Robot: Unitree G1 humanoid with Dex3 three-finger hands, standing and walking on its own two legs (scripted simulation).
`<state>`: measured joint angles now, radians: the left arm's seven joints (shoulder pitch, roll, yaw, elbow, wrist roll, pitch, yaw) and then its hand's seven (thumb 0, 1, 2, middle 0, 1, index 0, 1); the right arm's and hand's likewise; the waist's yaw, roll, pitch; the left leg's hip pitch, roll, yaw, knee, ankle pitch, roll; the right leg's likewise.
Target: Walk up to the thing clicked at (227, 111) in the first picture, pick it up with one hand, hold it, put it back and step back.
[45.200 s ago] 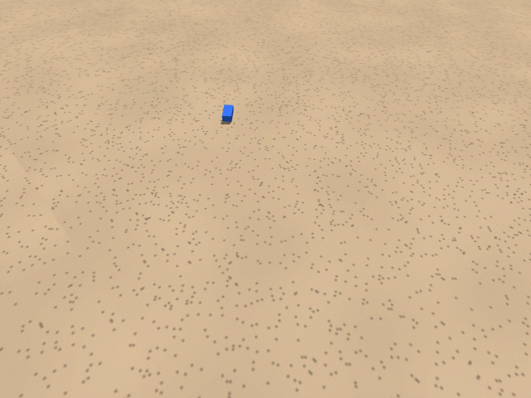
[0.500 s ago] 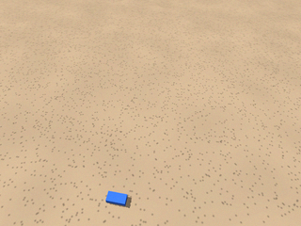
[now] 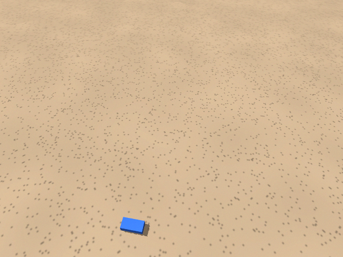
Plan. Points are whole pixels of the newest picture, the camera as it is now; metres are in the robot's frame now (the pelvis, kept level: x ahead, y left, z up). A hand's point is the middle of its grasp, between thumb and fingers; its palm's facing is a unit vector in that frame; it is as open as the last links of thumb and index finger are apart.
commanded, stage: stand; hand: left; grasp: from above
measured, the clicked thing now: (132, 225) +0.41 +0.20 -0.76
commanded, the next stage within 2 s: step back in 0.78 s
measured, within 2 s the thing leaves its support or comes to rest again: neither
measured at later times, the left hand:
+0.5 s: hand out of the picture +0.08 +0.24 -0.16, palm faces +0.01 -0.94 -0.33, open 7.4 cm
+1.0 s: hand out of the picture +0.09 +0.28 -0.17, palm faces -0.02 -0.93 -0.38, open 7.4 cm
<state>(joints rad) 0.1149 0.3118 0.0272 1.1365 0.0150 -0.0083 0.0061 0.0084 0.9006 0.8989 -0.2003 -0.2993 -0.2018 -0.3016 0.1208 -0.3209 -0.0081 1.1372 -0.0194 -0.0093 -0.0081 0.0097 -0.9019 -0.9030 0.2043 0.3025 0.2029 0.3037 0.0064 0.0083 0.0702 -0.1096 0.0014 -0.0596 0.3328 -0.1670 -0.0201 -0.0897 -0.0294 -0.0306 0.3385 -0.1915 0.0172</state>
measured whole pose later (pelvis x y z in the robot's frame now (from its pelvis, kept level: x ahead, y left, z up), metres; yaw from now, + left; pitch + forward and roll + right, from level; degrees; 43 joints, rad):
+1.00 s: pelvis -0.03 +0.02 -0.02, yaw +0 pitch -2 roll +0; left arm 0.07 0.37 0.06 0.99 0.02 0.03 0.01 0.01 0.90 0.90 -0.20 -0.30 -0.20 -0.30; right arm 0.10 -0.40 -0.05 0.99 0.00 0.04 0.01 0.01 -0.90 -0.90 0.20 0.30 0.20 0.30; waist -0.01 -0.02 0.16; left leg -0.32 -0.04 -0.04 0.79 -0.42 0.05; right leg -0.26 -0.06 -0.01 0.55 -0.26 0.02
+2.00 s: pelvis -0.27 +0.07 -0.01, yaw -3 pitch -2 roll -2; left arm 0.15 0.40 0.10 0.80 0.01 0.06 0.01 0.01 0.90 0.90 -0.20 -0.30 -0.20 -0.30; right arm 0.16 -0.35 -0.03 0.85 -0.03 0.01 -0.01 0.01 -0.90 -0.90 0.21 0.30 0.21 0.30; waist 0.00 -0.05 0.17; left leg -0.28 0.01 -0.03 0.56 -0.24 0.03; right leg -0.45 0.12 0.16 1.18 -0.50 0.02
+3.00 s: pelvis -0.63 +0.01 -0.02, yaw -5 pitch -3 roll +1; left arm 0.25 0.36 0.07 0.91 0.04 0.04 -0.01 0.01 0.90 0.90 -0.20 -0.30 -0.21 -0.30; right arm 0.16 -0.42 -0.06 0.87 -0.02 0.04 -0.01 0.01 -0.90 -0.90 0.20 0.30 0.20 0.30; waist 0.04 0.02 0.11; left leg -0.52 -0.07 -0.12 1.01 -0.42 0.00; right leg -0.25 -0.01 0.03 0.66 -0.36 -0.01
